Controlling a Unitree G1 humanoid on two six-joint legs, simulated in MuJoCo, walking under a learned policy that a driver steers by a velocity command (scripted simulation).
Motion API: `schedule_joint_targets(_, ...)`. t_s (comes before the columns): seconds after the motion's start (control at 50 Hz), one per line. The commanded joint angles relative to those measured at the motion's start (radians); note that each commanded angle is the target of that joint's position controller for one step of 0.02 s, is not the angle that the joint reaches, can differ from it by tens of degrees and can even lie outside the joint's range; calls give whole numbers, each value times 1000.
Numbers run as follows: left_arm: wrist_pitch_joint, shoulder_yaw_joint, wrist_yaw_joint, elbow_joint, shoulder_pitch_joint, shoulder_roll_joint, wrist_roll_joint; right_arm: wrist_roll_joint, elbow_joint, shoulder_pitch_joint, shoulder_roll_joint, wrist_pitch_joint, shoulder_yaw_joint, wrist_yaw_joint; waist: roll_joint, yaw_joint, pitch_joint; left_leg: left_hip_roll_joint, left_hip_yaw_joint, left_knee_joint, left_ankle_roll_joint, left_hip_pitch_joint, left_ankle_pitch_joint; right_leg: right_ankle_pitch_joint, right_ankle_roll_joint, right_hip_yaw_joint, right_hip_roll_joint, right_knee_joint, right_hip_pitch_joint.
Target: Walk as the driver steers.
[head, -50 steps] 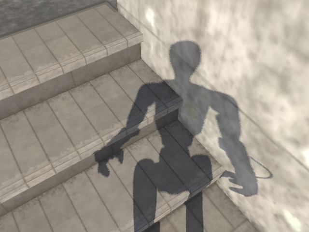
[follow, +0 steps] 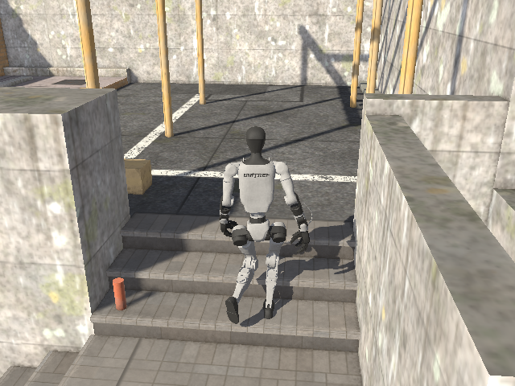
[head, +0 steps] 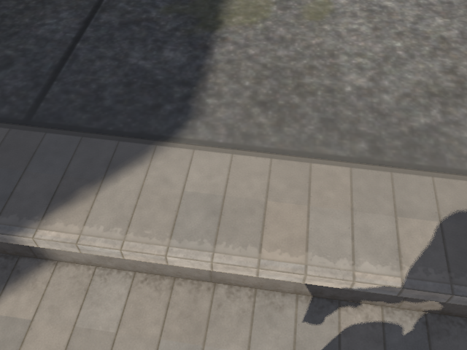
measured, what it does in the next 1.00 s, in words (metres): climbs, turning right: left foot 0.16 m higher, then right foot 0.16 m higher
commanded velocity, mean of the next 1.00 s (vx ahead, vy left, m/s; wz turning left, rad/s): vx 0.50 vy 0.00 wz -0.36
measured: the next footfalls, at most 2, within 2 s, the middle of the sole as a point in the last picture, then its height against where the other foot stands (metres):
left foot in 0.34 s outside the picture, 0.16 m higher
right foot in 0.90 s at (305, 230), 0.16 m higher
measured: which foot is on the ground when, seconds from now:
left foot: up 0.00-0.32, down 0.34-0.94, up 0.96-1.00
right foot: down 0.00-0.38, up 0.40-0.88, down 0.90-1.00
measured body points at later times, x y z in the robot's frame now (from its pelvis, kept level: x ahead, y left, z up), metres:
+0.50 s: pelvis +0.27 +0.07 +0.15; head +0.28 +0.07 +0.60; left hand +0.34 +0.32 +0.00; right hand +0.39 -0.17 +0.04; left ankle +0.31 +0.15 -0.52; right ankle +0.15 -0.08 -0.35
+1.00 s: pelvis +0.55 +0.00 +0.27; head +0.55 +0.03 +0.72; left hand +0.82 +0.12 +0.16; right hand +0.43 -0.20 +0.13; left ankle +0.41 +0.19 -0.32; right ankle +0.59 -0.09 -0.37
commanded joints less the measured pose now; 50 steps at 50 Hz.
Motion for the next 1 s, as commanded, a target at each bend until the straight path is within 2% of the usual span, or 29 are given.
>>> schedule_joint_targets(0.02,-69,-31,-40,161,8,-156,10,-4,-119,67,59,-3,37,-84,56,-101,-85,98,-74,356,94,-540,44,267,-160,528,-296,-516,393)
schedule_joint_targets(0.04,-96,-32,-30,214,57,-178,18,-8,-155,27,91,4,60,-96,24,-126,-57,131,10,348,96,-604,-41,329,-105,375,-232,-502,410)
schedule_joint_targets(0.1,-153,4,16,283,164,-67,72,50,-280,-157,161,-8,119,-95,-67,-116,15,179,198,276,82,-614,-260,171,-38,205,-150,-585,172)
schedule_joint_targets(0.12,-160,13,30,308,268,-21,89,54,-308,-224,168,-7,138,-80,-161,-70,9,185,275,402,62,-652,-296,147,-68,233,-153,-627,183)
schedule_joint_targets(0.16,-162,8,40,359,395,-2,96,27,-356,-318,157,-6,166,-81,-151,-28,31,233,265,409,55,-831,-286,66,-81,350,-202,-635,299)
schedule_joint_targets(0.24,-180,13,-14,364,425,67,62,-3,-485,-657,88,42,169,-86,-141,14,41,327,351,-134,-10,-548,-361,203,-115,421,-294,-791,105)
schedule_joint_targets(0.26,-198,15,-21,301,329,91,21,-17,-478,-640,111,48,170,-77,-196,-32,28,291,426,-197,-30,-303,-434,300,-119,385,-309,-852,7)
schedule_joint_targets(0.3,-217,41,-28,270,308,220,-16,-1,-424,-499,75,68,158,-61,-239,-95,-63,192,467,-293,-63,-141,-424,1072,-150,336,-351,-724,195)
schedule_joint_targets(0.34,-223,76,-19,292,366,276,-14,6,-415,-460,30,44,139,-79,-278,-93,-136,124,458,-645,-47,-77,-509,1523,-104,309,-369,-566,548)
schedule_joint_targets(0.36,-215,100,-21,299,330,293,9,13,-376,-305,-2,26,117,-97,-275,-154,-225,147,353,-746,5,128,-424,1662,-56,276,-339,-348,525)
schedule_joint_targets(0.38,-222,65,-16,307,475,125,77,24,-291,-40,-49,7,99,-108,32,-148,-543,372,-113,-870,229,651,-89,1192,0,320,-248,7,180)
schedule_joint_targets(0.4,-200,57,-22,280,413,55,54,-7,-242,181,-143,6,63,-135,251,-239,-491,562,-662,-1272,304,732,-456,299,39,410,-41,412,-164)
schedule_joint_targets(0.42,-181,90,-11,281,301,112,2,-8,-206,170,-129,-26,69,-136,213,-251,-221,535,-703,-1361,198,526,-767,426,32,536,-34,878,-377)
schedule_joint_targets(0.44,-173,101,-9,267,242,114,-6,18,-187,12,-108,-40,70,-113,139,-163,-65,521,-580,-1366,177,377,-740,486,30,486,-16,1116,-489)
schedule_joint_targets(0.48,-148,77,9,258,226,44,14,23,-101,-131,133,-35,112,-81,-130,-32,-80,512,-205,-1288,133,279,-344,474,-29,441,-46,1226,-501)
schedule_joint_targets(0.5,-136,59,10,246,202,7,16,17,-71,-165,223,-32,135,-85,-142,13,-78,473,-92,-1297,75,253,-289,468,-60,449,-80,1182,-498)
schedule_joint_targets(0.54,-124,46,1,245,176,-16,10,-2,-26,-159,246,-48,134,-99,-103,64,-34,410,134,-1325,2,256,-226,445,-90,400,-127,1116,-571)
schedule_joint_targets(0.62,-140,23,-22,210,-3,-5,-22,-52,57,10,176,-50,121,-115,8,3,1,392,305,-1438,22,283,-178,301,-105,240,-132,1305,-694)
schedule_joint_targets(0.66,-140,-2,-1,134,-139,-11,-34,-91,96,71,154,-48,132,-112,-57,-7,34,427,323,-1490,8,380,-150,272,-146,264,-130,1260,-822)
schedule_joint_targets(0.74,-123,-1,26,22,-340,76,-46,-111,155,240,123,-56,152,-102,-52,-82,15,442,386,-1564,-24,556,-57,371,-114,180,-139,939,-866)
schedule_joint_targets(0.8,-57,-6,22,-43,-491,40,-34,-76,151,253,78,-56,148,-65,15,-73,34,487,488,-1691,-31,461,292,193,-74,2,-157,679,-609)
schedule_joint_targets(0.84,-49,16,2,-26,-362,52,-42,-40,110,200,-43,-114,134,-73,74,40,-8,494,581,-1573,-49,342,1133,162,-34,-79,-60,623,-208)
schedule_joint_targets(0.88,-68,39,5,16,-220,89,-31,-1,89,194,-152,-131,92,-91,126,86,12,543,548,-1427,-68,565,1342,-32,2,-77,32,327,-123)
schedule_joint_targets(0.9,-79,52,18,47,-94,108,-35,-12,81,143,-200,-117,69,-89,157,130,-11,547,544,-1303,-79,600,1452,23,-14,-38,47,210,-8)
schedule_joint_targets(0.92,-90,90,44,133,162,181,-34,-68,46,122,-166,-117,64,-85,84,169,-158,516,509,-1018,-116,336,1370,301,-78,147,34,259,411)
schedule_joint_targets(0.94,-87,103,64,201,378,229,-29,-106,14,154,-61,-116,86,-54,-107,184,-353,383,394,-671,-151,-37,608,263,-187,548,-60,-2,843)
schedule_joint_targets(0.96,-73,117,54,239,495,262,23,-21,9,72,-32,-91,71,-21,-186,204,-351,134,244,-144,-132,-135,-220,101,-264,958,-213,-344,729)
schedule_joint_targets(0.98,-114,138,72,259,411,273,31,4,-21,43,87,-89,89,-24,-112,150,-149,143,64,91,-76,-308,-132,-102,-207,945,-222,-393,547)
schedule_joint_targets(1.0,-145,116,73,262,290,195,12,-17,-42,-5,89,-97,94,-43,-90,96,-48,153,48,237,-59,-360,-115,-148,-226,909,-213,-372,359)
